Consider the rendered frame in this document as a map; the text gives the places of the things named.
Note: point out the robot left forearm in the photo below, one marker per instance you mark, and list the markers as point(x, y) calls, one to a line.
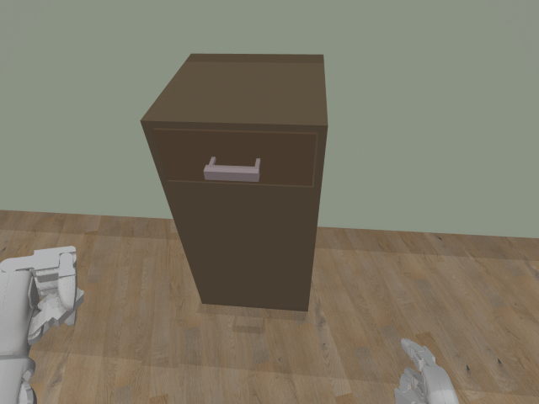
point(15, 373)

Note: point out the handle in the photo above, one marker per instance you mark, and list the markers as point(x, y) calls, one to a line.
point(231, 173)

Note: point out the robot left hand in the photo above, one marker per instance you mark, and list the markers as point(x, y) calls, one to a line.
point(56, 282)

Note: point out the robot right hand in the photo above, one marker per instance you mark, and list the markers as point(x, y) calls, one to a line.
point(432, 386)

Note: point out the cabinet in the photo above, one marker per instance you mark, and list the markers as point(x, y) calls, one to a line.
point(247, 244)

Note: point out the drawer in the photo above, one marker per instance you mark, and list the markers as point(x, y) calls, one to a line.
point(286, 158)

